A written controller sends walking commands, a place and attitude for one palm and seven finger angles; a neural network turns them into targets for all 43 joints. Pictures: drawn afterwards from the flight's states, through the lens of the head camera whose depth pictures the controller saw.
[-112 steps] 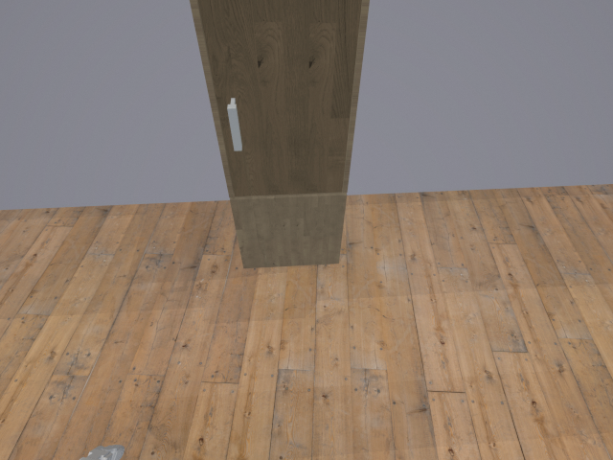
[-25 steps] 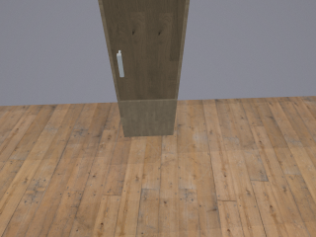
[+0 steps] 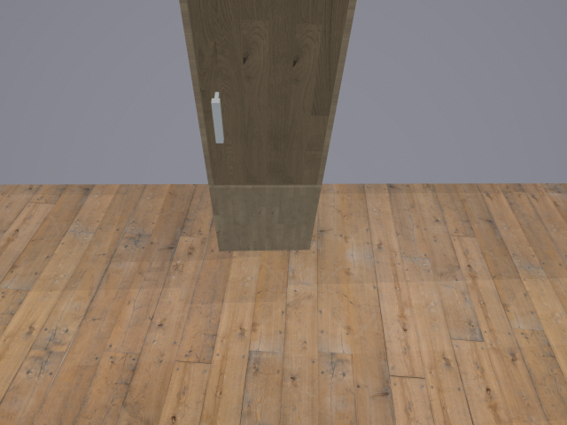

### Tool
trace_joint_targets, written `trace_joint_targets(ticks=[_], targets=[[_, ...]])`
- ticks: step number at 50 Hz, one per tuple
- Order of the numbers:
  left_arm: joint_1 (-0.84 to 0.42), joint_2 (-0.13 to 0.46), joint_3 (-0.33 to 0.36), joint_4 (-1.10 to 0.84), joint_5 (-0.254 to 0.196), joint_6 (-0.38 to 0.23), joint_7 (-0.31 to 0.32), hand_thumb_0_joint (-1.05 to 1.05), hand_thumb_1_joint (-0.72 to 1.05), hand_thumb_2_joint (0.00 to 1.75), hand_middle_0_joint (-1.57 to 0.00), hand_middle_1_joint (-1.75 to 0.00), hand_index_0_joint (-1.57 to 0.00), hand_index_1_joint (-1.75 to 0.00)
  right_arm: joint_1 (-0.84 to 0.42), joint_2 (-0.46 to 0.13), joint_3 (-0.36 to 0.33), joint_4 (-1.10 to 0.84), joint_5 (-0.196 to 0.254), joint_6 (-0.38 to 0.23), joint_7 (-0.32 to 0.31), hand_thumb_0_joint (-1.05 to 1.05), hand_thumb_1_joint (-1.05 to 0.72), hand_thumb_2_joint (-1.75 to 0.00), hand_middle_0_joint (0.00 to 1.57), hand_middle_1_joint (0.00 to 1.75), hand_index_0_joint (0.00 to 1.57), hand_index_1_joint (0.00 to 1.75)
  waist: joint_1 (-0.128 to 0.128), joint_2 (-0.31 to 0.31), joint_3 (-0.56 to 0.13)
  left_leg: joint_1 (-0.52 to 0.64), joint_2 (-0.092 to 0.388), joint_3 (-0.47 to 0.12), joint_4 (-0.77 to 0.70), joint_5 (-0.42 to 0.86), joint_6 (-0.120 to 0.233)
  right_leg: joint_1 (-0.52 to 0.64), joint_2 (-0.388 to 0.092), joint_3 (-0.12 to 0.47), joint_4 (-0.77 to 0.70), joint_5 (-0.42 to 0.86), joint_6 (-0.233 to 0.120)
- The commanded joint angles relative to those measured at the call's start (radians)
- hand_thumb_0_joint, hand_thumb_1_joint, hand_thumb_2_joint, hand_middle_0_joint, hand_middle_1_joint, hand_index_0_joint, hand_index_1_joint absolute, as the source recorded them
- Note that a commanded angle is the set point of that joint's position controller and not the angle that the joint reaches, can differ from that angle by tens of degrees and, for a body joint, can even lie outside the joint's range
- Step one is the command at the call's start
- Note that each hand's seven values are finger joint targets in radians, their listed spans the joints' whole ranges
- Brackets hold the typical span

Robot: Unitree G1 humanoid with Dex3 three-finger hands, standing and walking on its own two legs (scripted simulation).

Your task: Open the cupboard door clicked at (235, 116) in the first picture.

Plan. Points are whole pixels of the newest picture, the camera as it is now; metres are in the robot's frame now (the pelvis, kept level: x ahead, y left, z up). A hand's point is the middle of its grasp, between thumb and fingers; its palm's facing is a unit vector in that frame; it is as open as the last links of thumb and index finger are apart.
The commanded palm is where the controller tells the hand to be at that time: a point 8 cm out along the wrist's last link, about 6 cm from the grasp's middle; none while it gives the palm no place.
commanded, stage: take the last steps up to it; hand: left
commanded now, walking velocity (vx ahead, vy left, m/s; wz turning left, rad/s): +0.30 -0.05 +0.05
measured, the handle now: (218, 117) +0.86 +0.20 -0.07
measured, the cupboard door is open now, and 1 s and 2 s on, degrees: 0 0 0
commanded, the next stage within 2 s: come to a stop and stand still in 0.68 s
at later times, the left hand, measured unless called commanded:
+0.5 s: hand out of the picture +0.12 +0.13 -0.19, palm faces +0.14 -0.99 -0.09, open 7.4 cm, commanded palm none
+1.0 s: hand (214, 294) +0.39 +0.15 -0.17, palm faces +0.07 -0.97 -0.23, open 7.3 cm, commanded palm none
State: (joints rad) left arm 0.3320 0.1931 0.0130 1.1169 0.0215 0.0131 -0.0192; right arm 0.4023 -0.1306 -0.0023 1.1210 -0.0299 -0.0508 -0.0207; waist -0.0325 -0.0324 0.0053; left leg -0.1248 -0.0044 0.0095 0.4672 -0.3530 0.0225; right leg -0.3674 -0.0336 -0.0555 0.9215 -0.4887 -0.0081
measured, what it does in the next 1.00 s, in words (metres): walks ahead: right foot, then left foot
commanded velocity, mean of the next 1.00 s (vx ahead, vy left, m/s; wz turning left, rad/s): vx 0.11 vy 0.01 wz -0.01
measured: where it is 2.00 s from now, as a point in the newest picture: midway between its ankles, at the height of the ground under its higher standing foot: (272, 419)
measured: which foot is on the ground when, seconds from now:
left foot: down 0.00-0.16, up 0.18-0.48, down 0.50-0.90, up 0.92-1.00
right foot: up 0.00-0.14, down 0.16-0.50, up 0.52-0.86, down 0.88-1.00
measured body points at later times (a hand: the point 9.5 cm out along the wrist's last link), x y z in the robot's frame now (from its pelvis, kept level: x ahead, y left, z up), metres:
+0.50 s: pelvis +0.17 -0.01 -0.01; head +0.16 +0.02 +0.44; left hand +0.12 +0.19 -0.18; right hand +0.27 -0.24 -0.14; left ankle +0.23 +0.09 -0.74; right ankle +0.11 -0.14 -0.74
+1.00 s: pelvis +0.33 -0.04 -0.01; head +0.37 -0.06 +0.44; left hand +0.39 +0.20 -0.15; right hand +0.30 -0.26 -0.18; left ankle +0.24 +0.08 -0.70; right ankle +0.40 -0.14 -0.74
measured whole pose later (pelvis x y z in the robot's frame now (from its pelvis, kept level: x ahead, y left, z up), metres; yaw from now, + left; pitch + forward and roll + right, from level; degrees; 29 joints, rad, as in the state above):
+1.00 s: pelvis +0.33 -0.04 -0.01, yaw +4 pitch +0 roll +1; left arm 0.16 0.15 0.03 1.03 0.02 -0.03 0.02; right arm 0.32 -0.15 -0.05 1.13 -0.01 0.03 -0.04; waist -0.03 0.03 0.09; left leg -0.26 0.05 0.07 0.89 -0.58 -0.02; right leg -0.37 -0.08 -0.13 0.59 -0.21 -0.03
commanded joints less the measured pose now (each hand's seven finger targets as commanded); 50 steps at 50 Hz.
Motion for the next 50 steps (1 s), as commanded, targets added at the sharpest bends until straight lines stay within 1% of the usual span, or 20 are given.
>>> trace_joint_targets(ticks=[1,6,7,8,9,11,14,23,24,25,26,29,32,35,40,42,44,45,47,50], targets=[[-0.144,0.027,0.025,-0.139,-0.006,-0.052,-0.003,0.00,0.90,0.90,-0.20,-0.30,-0.20,-0.30,0.094,-0.195,-0.046,0.004,0.005,-0.021,-0.022,0.00,-0.90,-0.90,0.20,0.30,0.20,0.30,-0.009,0.183,0.080,0.095,0.263,-0.241,-0.204,0.420,0.177,-0.185,-0.053,-0.009,-0.075,0.065,0.012],[0.035,0.028,0.049,-0.072,-0.001,-0.058,0.001,0.00,0.90,0.90,-0.20,-0.30,-0.20,-0.30,0.074,-0.167,-0.054,0.022,0.011,-0.012,-0.022,0.00,-0.90,-0.90,0.20,0.30,0.20,0.30,0.081,0.106,0.029,-0.115,0.177,-0.114,-0.023,0.341,0.089,0.259,0.018,-0.092,-0.401,0.298,-0.006],[0.130,0.082,0.063,-0.041,0.004,-0.068,0.010,0.00,0.90,0.90,-0.20,-0.30,-0.20,-0.30,0.083,-0.137,-0.048,0.018,0.017,-0.014,-0.015,0.00,-0.90,-0.90,0.20,0.30,0.20,0.30,0.121,0.029,-0.009,-0.243,0.140,-0.060,0.142,0.286,0.055,0.445,-0.065,0.012,-0.437,0.247,-0.040],[0.243,0.187,0.089,-0.018,0.010,-0.081,0.026,0.00,0.90,0.90,-0.20,-0.30,-0.20,-0.30,0.093,-0.071,-0.035,-0.010,0.022,-0.021,-0.001,0.00,-0.90,-0.90,0.20,0.30,0.20,0.30,0.160,-0.216,-0.084,-0.454,0.032,0.059,0.449,-0.001,0.008,0.613,-0.332,0.373,-0.566,0.138,-0.140],[0.305,0.217,0.093,-0.001,-0.005,-0.076,0.034,0.00,0.90,0.90,-0.20,-0.30,-0.20,-0.30,0.018,-0.083,-0.043,-0.046,0.020,-0.016,-0.003,0.00,-0.90,-0.90,0.20,0.30,0.20,0.30,0.177,-0.213,-0.075,-0.522,0.032,0.030,0.664,-0.250,0.016,0.543,-0.440,0.546,-0.686,0.081,-0.204],[0.152,0.149,0.073,-0.029,-0.002,-0.069,0.042,0.00,0.90,0.90,-0.20,-0.30,-0.20,-0.30,-0.081,-0.075,-0.055,-0.065,0.012,-0.004,0.010,0.00,-0.90,-0.90,0.20,0.30,0.20,0.30,0.125,-0.126,0.081,-0.573,0.121,-0.013,0.794,-0.138,0.020,0.282,-0.401,0.492,-0.744,-0.138,-0.217],[0.030,0.064,0.049,-0.060,0.013,-0.077,0.050,0.00,0.90,0.90,-0.20,-0.30,-0.20,-0.30,-0.020,-0.025,-0.053,-0.046,0.000,0.019,0.023,0.00,-0.90,-0.90,0.20,0.30,0.20,0.30,0.028,-0.041,0.093,-0.411,0.155,0.023,0.638,-0.045,-0.009,0.074,-0.297,0.205,-0.733,0.087,-0.153],[0.055,0.085,0.056,-0.036,0.006,-0.069,0.030,0.00,0.90,0.90,-0.20,-0.30,-0.20,-0.30,-0.019,-0.063,-0.059,-0.082,0.007,-0.006,0.032,0.00,-0.90,-0.90,0.20,0.30,0.20,0.30,-0.023,0.007,0.086,-0.015,0.068,0.171,0.094,0.124,-0.028,-0.021,-0.163,0.029,-0.562,0.128,-0.101],[0.056,0.055,0.049,-0.045,0.003,-0.065,0.025,0.00,0.90,0.90,-0.20,-0.30,-0.20,-0.30,0.068,-0.114,-0.069,-0.056,0.003,-0.011,0.023,0.00,-0.90,-0.90,0.20,0.30,0.20,0.30,-0.063,0.127,0.063,0.093,0.115,0.092,0.017,0.043,-0.012,-0.070,-0.109,-0.015,-0.390,0.148,-0.075],[0.062,-0.006,0.043,-0.071,-0.005,-0.062,0.018,0.00,0.90,0.90,-0.20,-0.30,-0.20,-0.30,0.161,-0.217,-0.094,-0.040,-0.010,-0.017,0.012,0.00,-0.90,-0.90,0.20,0.30,0.20,0.30,-0.090,0.353,0.044,0.174,0.347,-0.259,-0.159,-0.085,0.077,-0.228,0.002,-0.103,-0.087,0.034,-0.018],[0.012,0.010,0.042,-0.110,0.004,-0.065,0.021,0.00,0.90,0.90,-0.20,-0.30,-0.20,-0.30,0.199,-0.261,-0.099,-0.036,-0.009,-0.010,0.006,0.00,-0.90,-0.90,0.20,0.30,0.20,0.30,-0.098,0.377,0.042,0.150,0.463,-0.454,-0.282,-0.133,0.149,-0.297,0.030,-0.059,0.136,-0.107,-0.018],[-0.019,0.013,0.049,-0.089,0.014,-0.059,0.008,0.00,0.90,0.90,-0.20,-0.30,-0.20,-0.30,0.008,-0.158,-0.067,-0.086,0.002,-0.018,-0.007,0.00,-0.90,-0.90,0.20,0.30,0.20,0.30,-0.020,0.155,0.121,-0.017,0.404,-0.280,-0.294,-0.037,0.150,-0.330,-0.085,0.039,0.290,0.104,-0.008],[0.041,-0.025,0.048,-0.063,0.012,-0.040,0.006,0.00,0.90,0.90,-0.20,-0.30,-0.20,-0.30,-0.031,-0.111,-0.061,-0.085,0.004,-0.036,-0.013,0.00,-0.90,-0.90,0.20,0.30,0.20,0.30,0.025,0.149,0.054,-0.020,0.319,-0.036,-0.245,0.342,0.122,-0.222,-0.095,0.015,0.162,0.187,0.022],[0.009,-0.035,0.044,-0.072,0.009,-0.029,0.006,0.00,0.90,0.90,-0.20,-0.30,-0.20,-0.30,-0.026,-0.126,-0.061,-0.078,0.005,-0.032,-0.013,0.00,-0.90,-0.90,0.20,0.30,0.20,0.30,0.028,0.123,0.059,-0.007,0.298,0.037,-0.240,0.467,0.127,-0.177,-0.088,-0.014,0.007,0.225,0.032],[-0.057,-0.022,0.043,-0.096,0.006,-0.031,0.006,0.00,0.90,0.90,-0.20,-0.30,-0.20,-0.30,-0.048,-0.152,-0.069,-0.056,0.000,-0.006,-0.011,0.00,-0.90,-0.90,0.20,0.30,0.20,0.30,0.023,0.167,0.085,-0.047,0.291,0.064,-0.163,0.421,0.113,-0.028,-0.054,-0.055,-0.256,0.272,0.020],[0.029,-0.005,0.043,-0.064,0.003,-0.039,0.018,0.00,0.90,0.90,-0.20,-0.30,-0.20,-0.30,-0.069,-0.144,-0.059,-0.046,0.005,0.004,-0.016,0.00,-0.90,-0.90,0.20,0.30,0.20,0.30,0.074,0.111,0.035,-0.073,0.240,0.093,-0.031,0.456,0.056,0.161,-0.034,-0.061,-0.428,0.434,0.020],[0.098,0.146,0.058,-0.041,0.008,-0.061,0.041,0.00,0.90,0.90,-0.20,-0.30,-0.20,-0.30,-0.005,-0.090,-0.048,-0.038,0.024,0.005,-0.009,0.00,-0.90,-0.90,0.20,0.30,0.20,0.30,0.074,-0.137,-0.094,-0.200,0.106,0.133,0.166,0.058,-0.030,0.414,-0.260,0.188,-0.477,1.003,-0.041],[0.097,0.198,0.064,-0.052,0.001,-0.053,0.043,0.00,0.90,0.90,-0.20,-0.30,-0.20,-0.30,0.047,-0.093,-0.059,-0.033,0.031,0.020,-0.011,0.00,-0.90,-0.90,0.20,0.30,0.20,0.30,0.051,-0.130,-0.119,-0.183,0.052,0.106,0.268,-0.200,-0.042,0.399,-0.357,0.200,-0.470,1.243,-0.120],[0.061,0.180,0.066,-0.059,-0.003,-0.044,0.058,0.00,0.90,0.90,-0.20,-0.30,-0.20,-0.30,-0.002,-0.091,-0.063,-0.046,0.034,0.057,-0.024,0.00,-0.90,-0.90,0.20,0.30,0.20,0.30,0.078,-0.299,-0.142,-0.235,0.051,0.033,0.507,-0.311,-0.049,0.358,-0.394,0.259,-0.474,1.388,-0.206],[-0.030,0.164,0.074,-0.105,0.006,-0.015,0.077,0.00,0.90,0.90,-0.20,-0.30,-0.20,-0.30,-0.078,-0.088,-0.069,-0.061,0.025,0.083,-0.016,0.00,-0.90,-0.90,0.20,0.30,0.20,0.30,0.074,-0.085,-0.082,-0.314,0.041,-0.023,0.674,-0.223,-0.050,0.263,-0.376,0.198,-0.490,1.154,-0.212]])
